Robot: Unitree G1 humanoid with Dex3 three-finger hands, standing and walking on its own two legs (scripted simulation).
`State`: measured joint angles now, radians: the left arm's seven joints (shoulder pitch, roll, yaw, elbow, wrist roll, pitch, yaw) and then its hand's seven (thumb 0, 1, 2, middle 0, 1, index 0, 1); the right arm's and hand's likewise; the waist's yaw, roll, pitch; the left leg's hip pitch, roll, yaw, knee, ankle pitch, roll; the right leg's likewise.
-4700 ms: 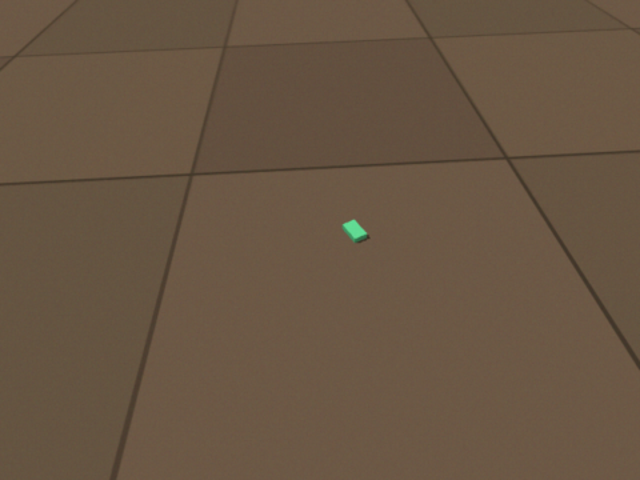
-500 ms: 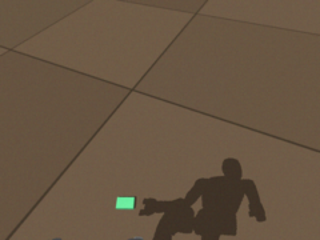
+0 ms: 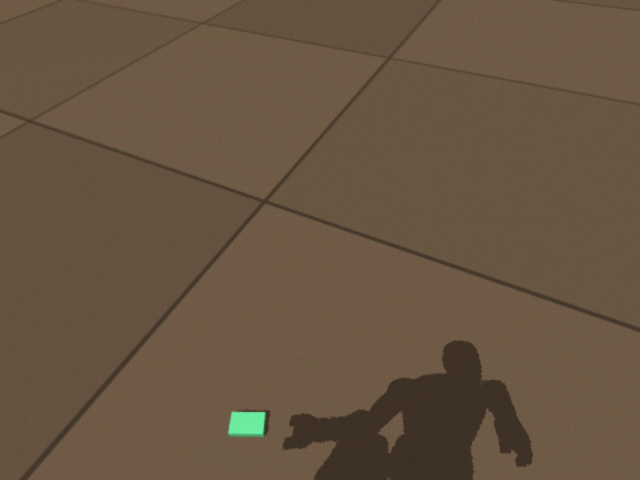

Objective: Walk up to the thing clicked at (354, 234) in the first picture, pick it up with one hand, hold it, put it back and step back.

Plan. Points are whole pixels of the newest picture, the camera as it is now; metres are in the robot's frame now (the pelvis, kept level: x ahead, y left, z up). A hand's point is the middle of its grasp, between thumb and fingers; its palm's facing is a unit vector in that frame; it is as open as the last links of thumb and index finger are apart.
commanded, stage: walk up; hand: left
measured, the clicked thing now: (247, 424) +0.44 +0.26 -0.76
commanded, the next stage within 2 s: none
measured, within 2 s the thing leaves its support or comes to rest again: neither
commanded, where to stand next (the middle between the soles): +0.08 +0.02 m, yaw +1 degrees
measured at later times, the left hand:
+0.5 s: hand out of the picture +0.09 +0.27 -0.15, palm faces +0.01 -0.93 -0.36, open 7.4 cm
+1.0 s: hand out of the picture +0.01 +0.28 -0.15, palm faces +0.00 -0.88 -0.48, open 7.4 cm
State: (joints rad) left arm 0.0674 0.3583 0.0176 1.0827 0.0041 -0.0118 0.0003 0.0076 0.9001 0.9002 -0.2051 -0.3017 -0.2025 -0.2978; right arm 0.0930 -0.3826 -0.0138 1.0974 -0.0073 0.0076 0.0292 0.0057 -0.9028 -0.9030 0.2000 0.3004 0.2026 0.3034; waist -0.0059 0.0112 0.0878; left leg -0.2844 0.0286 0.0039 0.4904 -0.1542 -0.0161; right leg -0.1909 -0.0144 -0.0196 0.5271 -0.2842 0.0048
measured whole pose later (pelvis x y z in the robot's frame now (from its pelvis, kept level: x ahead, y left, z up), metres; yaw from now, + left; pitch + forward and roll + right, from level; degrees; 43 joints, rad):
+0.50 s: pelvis +0.02 +0.01 +0.01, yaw +1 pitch -2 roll -1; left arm 0.08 0.35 0.02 1.14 0.01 -0.01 0.00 0.01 0.90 0.90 -0.20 -0.30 -0.20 -0.30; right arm 0.05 -0.35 -0.02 1.12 0.00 0.00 0.03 0.01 -0.90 -0.90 0.20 0.30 0.20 0.30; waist 0.01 0.02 0.07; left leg -0.24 0.02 -0.01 0.40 -0.13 -0.01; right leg -0.12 -0.02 -0.04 0.39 -0.24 0.02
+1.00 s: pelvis -0.04 -0.01 -0.02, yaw +1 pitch -2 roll +1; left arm 0.16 0.36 0.06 1.00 0.04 0.01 0.03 0.00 0.90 0.90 -0.20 -0.30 -0.20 -0.30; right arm 0.01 -0.41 -0.09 0.93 -0.02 0.09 0.01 0.01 -0.90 -0.90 0.20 0.30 0.20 0.30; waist 0.02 0.08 0.16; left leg -0.51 -0.08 -0.14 0.90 -0.43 0.01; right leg -0.28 -0.01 -0.02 0.72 -0.42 -0.03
